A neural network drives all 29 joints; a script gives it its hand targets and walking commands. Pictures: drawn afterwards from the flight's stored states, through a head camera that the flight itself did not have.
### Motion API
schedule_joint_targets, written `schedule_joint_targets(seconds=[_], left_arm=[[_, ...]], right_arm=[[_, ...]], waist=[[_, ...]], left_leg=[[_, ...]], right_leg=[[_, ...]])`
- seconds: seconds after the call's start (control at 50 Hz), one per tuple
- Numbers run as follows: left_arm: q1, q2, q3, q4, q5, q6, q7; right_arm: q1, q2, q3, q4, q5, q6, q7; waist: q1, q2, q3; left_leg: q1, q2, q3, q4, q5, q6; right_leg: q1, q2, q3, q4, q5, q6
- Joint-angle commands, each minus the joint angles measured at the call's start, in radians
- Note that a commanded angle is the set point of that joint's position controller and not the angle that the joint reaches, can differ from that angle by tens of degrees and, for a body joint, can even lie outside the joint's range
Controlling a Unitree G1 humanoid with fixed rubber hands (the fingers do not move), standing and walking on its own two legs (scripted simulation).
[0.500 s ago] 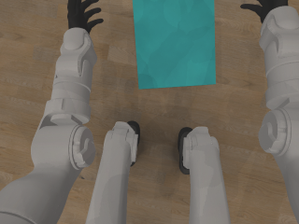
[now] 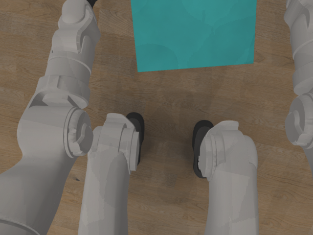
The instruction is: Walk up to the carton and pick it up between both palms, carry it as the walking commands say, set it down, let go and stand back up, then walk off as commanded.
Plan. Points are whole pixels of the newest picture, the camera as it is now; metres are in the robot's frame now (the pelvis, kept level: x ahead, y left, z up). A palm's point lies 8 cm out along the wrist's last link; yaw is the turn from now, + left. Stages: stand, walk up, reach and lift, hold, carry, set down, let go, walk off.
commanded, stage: reach and lift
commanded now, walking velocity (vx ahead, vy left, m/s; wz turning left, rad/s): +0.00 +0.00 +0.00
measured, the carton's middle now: (187, 6) +0.56 -0.04 -0.29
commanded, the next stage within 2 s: none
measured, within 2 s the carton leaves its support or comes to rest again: leaves its support in 1.80 s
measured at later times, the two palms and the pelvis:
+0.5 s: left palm (94, 6) +0.54 +0.16 -0.21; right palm out of the picture +0.56 -0.22 -0.21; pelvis +0.00 +0.00 -0.04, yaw +0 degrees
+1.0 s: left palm (110, 2) +0.55 +0.13 -0.21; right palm out of the picture +0.56 -0.20 -0.21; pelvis -0.01 +0.00 -0.03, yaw +0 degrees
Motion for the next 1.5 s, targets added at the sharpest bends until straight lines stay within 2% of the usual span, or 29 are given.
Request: schedule_joint_targets(seconds=[0.0, 0.1, 0.18, 0.28, 0.44, 0.8, 0.98, 1.06, 1.14, 1.18, 1.3, 1.48], left_arm=[[-0.240, 0.130, -0.014, -0.069, -0.019, -0.035, 0.001], [-0.278, 0.139, -0.046, -0.018, -0.048, -0.054, -0.002], [-0.331, 0.156, -0.058, -0.017, -0.058, -0.066, 0.002], [-0.300, 0.129, -0.090, 0.000, -0.099, -0.068, 0.000], [-0.290, 0.143, -0.070, 0.031, -0.081, -0.071, 0.004], [-0.355, 0.076, -0.083, 0.045, -0.077, -0.072, 0.011], [-0.351, -0.030, -0.045, 0.058, -0.009, -0.078, 0.007], [-0.427, -0.254, -0.071, 0.029, 0.010, -0.069, -0.053], [-0.535, -0.609, -0.110, -0.001, 0.045, -0.032, -0.161], [-0.548, -0.720, -0.111, -0.022, 0.064, -0.007, -0.204], [-0.503, -0.873, -0.104, -0.083, 0.072, 0.037, -0.272], [-0.494, -0.903, -0.135, -0.115, 0.030, 0.049, -0.296]], right_arm=[[-0.295, -0.125, 0.004, -0.077, 0.022, -0.034, -0.004], [-0.324, -0.136, 0.023, -0.036, 0.049, -0.052, -0.005], [-0.377, -0.165, 0.021, -0.043, 0.068, -0.069, -0.007], [-0.328, -0.162, 0.030, -0.010, 0.067, -0.072, -0.015], [-0.329, -0.135, 0.054, 0.003, 0.089, -0.070, -0.007], [-0.394, -0.081, 0.085, 0.019, 0.081, -0.068, -0.023], [-0.425, 0.078, 0.142, -0.004, 0.091, -0.067, -0.002], [-0.472, 0.325, 0.169, -0.021, 0.066, -0.053, 0.047], [-0.531, 0.712, 0.182, -0.057, 0.016, -0.020, 0.145], [-0.519, 0.820, 0.161, -0.072, -0.007, -0.004, 0.185], [-0.456, 0.954, 0.123, -0.140, -0.041, 0.030, 0.248], [-0.423, 1.001, 0.147, -0.173, -0.041, 0.051, 0.260]], waist=[[0.018, -0.119, -1.185], [0.013, -0.108, -1.122], [0.012, -0.071, -1.094], [-0.019, -0.080, -1.110], [0.010, -0.082, -1.038], [0.002, -0.084, -1.014], [0.053, -0.093, -0.986], [0.039, -0.093, -0.962], [0.024, -0.086, -0.916], [0.017, -0.075, -0.893], [0.010, -0.070, -0.886], [0.005, -0.093, -0.869]], left_leg=[[0.596, -0.001, 0.110, -0.054, 0.318, 0.018], [0.590, 0.005, 0.098, -0.001, 0.312, 0.019], [0.602, 0.007, 0.094, 0.029, 0.312, 0.015], [0.623, 0.000, 0.093, 0.056, 0.358, 0.014], [0.586, 0.003, 0.092, 0.054, 0.329, 0.020], [0.579, -0.015, 0.092, 0.042, 0.287, 0.019], [0.601, -0.030, 0.095, 0.029, 0.304, 0.030], [0.575, -0.039, 0.098, 0.031, 0.301, 0.035], [0.529, -0.058, 0.106, 0.044, 0.286, 0.037], [0.510, -0.067, 0.114, 0.053, 0.281, 0.036], [0.481, -0.078, 0.122, 0.073, 0.320, 0.043], [0.400, -0.082, 0.129, 0.083, 0.312, 0.053]], right_leg=[[0.642, -0.038, -0.047, -0.146, 0.337, 0.032], [0.595, -0.045, -0.037, -0.095, 0.317, 0.029], [0.576, -0.050, -0.030, -0.062, 0.316, 0.020], [0.620, -0.050, -0.033, -0.039, 0.364, 0.017], [0.551, -0.055, -0.032, -0.030, 0.323, 0.024], [0.579, -0.047, -0.021, -0.049, 0.288, 0.016], [0.564, -0.026, -0.023, -0.060, 0.289, 0.024], [0.551, -0.010, -0.024, -0.068, 0.296, 0.020], [0.510, 0.013, -0.031, -0.061, 0.293, 0.010], [0.486, 0.021, -0.040, -0.054, 0.290, 0.004], [0.461, 0.032, -0.056, -0.036, 0.321, -0.004], [0.496, 0.029, -0.048, -0.027, 0.348, -0.013]])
